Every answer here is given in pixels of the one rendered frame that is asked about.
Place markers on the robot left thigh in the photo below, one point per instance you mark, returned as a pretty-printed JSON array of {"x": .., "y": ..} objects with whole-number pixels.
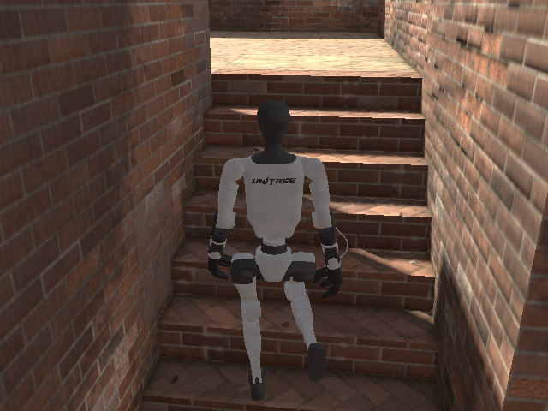
[{"x": 243, "y": 274}]

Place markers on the right robot hand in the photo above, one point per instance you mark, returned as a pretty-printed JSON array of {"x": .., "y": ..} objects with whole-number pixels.
[{"x": 334, "y": 278}]

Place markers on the robot right upper arm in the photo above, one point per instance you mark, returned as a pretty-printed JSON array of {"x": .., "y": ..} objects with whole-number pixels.
[{"x": 314, "y": 169}]

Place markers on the robot left shin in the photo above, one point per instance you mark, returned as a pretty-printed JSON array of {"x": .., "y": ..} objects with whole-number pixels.
[{"x": 252, "y": 339}]

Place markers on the robot left upper arm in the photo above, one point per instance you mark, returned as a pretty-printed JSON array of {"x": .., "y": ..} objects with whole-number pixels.
[{"x": 233, "y": 170}]

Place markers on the right robot forearm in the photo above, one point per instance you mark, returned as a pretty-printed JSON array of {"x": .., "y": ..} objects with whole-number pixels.
[{"x": 328, "y": 237}]

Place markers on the left robot forearm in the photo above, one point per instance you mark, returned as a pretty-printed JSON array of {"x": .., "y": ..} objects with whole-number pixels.
[{"x": 218, "y": 240}]

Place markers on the left robot hand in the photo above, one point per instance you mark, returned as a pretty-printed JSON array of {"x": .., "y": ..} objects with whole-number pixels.
[{"x": 213, "y": 263}]

